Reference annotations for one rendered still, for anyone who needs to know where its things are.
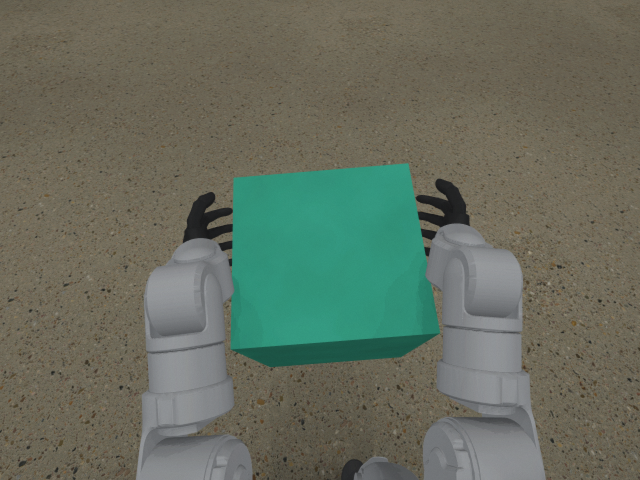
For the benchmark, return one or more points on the left robot hand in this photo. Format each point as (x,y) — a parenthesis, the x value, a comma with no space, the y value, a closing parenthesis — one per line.
(198,221)

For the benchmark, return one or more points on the carton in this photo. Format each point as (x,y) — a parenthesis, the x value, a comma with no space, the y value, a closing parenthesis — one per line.
(329,266)

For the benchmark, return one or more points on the right robot upper arm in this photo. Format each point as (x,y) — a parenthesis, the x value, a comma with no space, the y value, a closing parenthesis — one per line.
(480,448)

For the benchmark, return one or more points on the right robot hand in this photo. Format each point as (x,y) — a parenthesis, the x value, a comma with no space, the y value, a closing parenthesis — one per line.
(454,209)

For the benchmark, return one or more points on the robot left forearm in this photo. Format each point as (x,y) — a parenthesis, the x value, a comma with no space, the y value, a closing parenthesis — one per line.
(184,329)

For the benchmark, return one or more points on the left robot upper arm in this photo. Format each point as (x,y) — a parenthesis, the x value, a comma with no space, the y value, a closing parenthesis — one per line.
(211,457)

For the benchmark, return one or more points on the right robot foot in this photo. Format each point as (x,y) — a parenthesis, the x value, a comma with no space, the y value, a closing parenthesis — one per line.
(350,468)

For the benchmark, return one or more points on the robot right forearm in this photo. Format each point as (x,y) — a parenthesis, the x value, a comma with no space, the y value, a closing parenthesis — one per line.
(482,286)

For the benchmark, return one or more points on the robot right shin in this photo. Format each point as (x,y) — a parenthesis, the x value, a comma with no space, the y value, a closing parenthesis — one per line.
(374,459)

